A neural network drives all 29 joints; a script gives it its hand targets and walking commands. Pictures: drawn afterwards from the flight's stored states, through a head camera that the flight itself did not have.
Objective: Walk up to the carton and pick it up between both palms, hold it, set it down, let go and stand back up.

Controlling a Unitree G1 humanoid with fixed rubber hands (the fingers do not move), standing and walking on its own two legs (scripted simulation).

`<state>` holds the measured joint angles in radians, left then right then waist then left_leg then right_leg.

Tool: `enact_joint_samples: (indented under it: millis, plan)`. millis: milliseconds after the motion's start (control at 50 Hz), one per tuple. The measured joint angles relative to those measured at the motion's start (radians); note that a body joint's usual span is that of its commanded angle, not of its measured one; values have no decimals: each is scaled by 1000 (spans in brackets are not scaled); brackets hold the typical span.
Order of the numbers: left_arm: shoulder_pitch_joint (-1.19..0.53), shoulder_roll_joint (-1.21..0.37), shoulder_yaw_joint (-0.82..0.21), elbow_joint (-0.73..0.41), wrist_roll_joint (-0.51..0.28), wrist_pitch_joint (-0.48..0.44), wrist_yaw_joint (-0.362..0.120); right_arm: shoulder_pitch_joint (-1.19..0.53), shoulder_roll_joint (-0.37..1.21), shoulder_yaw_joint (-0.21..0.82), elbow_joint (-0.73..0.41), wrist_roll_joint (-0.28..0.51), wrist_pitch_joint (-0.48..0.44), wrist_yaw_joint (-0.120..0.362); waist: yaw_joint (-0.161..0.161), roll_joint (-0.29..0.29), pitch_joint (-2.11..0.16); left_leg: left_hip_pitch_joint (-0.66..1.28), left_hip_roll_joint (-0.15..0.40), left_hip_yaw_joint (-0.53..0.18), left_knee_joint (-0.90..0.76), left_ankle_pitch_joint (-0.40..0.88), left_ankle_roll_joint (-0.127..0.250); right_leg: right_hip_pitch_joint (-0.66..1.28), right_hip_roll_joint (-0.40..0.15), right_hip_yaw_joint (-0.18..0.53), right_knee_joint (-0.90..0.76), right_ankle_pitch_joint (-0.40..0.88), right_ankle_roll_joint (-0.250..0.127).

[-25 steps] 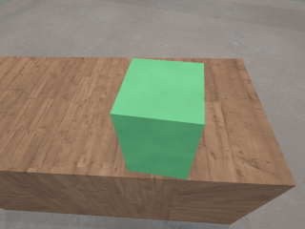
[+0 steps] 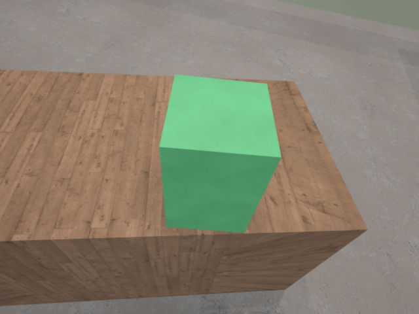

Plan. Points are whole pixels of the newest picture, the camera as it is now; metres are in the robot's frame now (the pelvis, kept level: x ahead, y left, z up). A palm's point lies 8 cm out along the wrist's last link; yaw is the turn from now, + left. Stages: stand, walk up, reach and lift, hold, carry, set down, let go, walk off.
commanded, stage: walk up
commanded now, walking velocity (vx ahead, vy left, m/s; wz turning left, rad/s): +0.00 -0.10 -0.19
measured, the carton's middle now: (212, 160) +0.44 +0.01 +0.02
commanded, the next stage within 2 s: stand in 1.76 s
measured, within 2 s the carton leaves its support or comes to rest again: neither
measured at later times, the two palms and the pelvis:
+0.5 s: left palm out of the picture +0.01 +0.22 -0.12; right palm out of the picture -0.04 -0.27 -0.15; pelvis -0.01 -0.02 +0.00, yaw -2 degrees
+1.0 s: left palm out of the picture +0.00 +0.28 -0.15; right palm out of the picture +0.04 -0.17 -0.15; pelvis +0.02 +0.05 -0.01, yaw -2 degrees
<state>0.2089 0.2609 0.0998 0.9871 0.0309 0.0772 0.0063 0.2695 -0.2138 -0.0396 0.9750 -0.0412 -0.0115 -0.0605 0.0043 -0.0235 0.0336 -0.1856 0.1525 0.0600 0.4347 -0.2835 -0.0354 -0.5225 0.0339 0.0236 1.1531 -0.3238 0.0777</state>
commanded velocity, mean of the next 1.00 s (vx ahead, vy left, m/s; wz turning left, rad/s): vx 0.01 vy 0.04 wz -0.03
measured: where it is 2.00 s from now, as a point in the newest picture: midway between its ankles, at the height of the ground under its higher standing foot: outside the picture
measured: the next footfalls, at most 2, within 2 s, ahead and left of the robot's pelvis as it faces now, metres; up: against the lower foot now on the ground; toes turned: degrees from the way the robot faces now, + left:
right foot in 0.16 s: +0.02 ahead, -0.17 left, +0.00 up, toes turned -6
left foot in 0.62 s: +0.04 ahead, +0.16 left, +0.00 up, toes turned -1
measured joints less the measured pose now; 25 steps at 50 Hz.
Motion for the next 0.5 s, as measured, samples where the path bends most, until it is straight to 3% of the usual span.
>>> enact_joint_samples:
  millis: [100,140,160,200,240,280,320,360,500]
  plan:
    - [-6,-36,-21,-6,-4,-6,-7,-10,-15,1,-15,0,-7,2,-11,21,11,4,11,30,13,-2,-18,148,-36,-49,-356,-69,-5]
    - [4,-51,-33,-12,-4,-28,-11,8,-26,3,-4,2,5,8,-12,39,-5,-16,9,42,96,-53,-4,251,-48,-72,-563,-38,-15]
    - [11,-50,-37,-11,-2,-42,-8,22,-27,6,5,7,11,10,-12,35,-16,-35,1,47,156,-91,8,290,-56,-72,-640,53,-31]
    - [20,-68,-51,0,7,-67,2,40,-35,5,36,19,29,15,-11,59,-25,-83,-15,11,285,-228,27,316,-56,-80,-640,-40,-63]
    - [40,-104,-76,16,2,-86,7,42,-39,-3,61,27,50,20,-4,93,-18,-116,-45,-35,357,-264,37,329,-46,-80,-642,-7,-75]
    - [60,-120,-96,22,-2,-92,9,48,-14,-1,70,34,53,29,-6,77,-7,-145,-82,-35,393,-215,37,361,-64,-76,-693,72,-80]
    - [74,-130,-104,20,1,-94,12,51,0,-1,77,30,65,41,12,57,-3,-189,-106,-31,460,-153,23,367,-82,-55,-733,80,-78]
    - [77,-136,-106,29,-3,-90,19,52,-8,-7,78,20,77,52,8,61,2,-227,-119,-42,507,-96,10,365,-95,-48,-754,90,-71]
    - [77,-90,-80,55,0,-95,35,54,-29,-26,83,17,90,62,12,52,-6,-231,-92,-26,427,-11,-47,344,-142,-45,-770,104,-38]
